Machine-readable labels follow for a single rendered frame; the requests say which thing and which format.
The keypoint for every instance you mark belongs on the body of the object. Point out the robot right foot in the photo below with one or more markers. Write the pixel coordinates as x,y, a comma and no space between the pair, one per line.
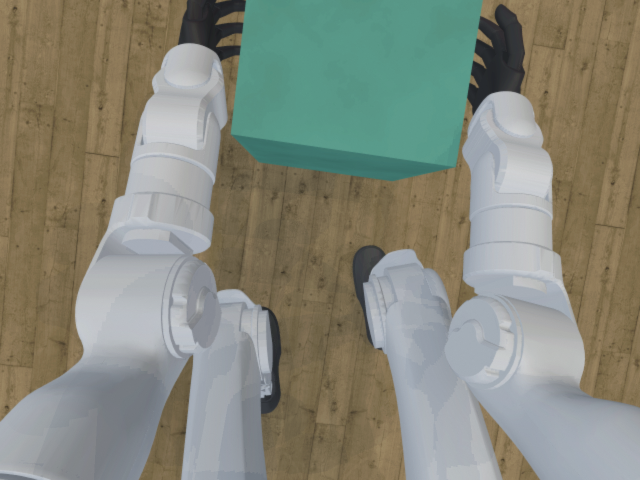
364,261

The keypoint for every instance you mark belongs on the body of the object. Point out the robot left thigh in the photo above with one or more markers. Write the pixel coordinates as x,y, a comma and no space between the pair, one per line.
224,433

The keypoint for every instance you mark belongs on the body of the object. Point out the robot left upper arm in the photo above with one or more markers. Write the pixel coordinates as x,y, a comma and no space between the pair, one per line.
140,317

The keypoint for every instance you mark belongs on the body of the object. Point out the left robot forearm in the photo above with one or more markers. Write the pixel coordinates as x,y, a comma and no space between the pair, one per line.
165,209

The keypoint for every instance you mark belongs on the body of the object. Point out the right robot hand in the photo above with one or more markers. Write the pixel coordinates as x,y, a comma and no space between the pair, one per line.
503,61

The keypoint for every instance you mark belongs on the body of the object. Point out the right robot forearm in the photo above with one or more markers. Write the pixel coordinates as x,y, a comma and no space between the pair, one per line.
511,212

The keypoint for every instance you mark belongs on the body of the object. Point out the robot right upper arm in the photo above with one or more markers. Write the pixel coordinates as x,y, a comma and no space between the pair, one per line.
523,362

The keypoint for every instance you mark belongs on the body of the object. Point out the carton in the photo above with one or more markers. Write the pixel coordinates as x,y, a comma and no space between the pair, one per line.
368,88

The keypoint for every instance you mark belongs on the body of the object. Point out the left robot hand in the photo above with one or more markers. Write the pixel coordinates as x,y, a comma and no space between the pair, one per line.
198,25

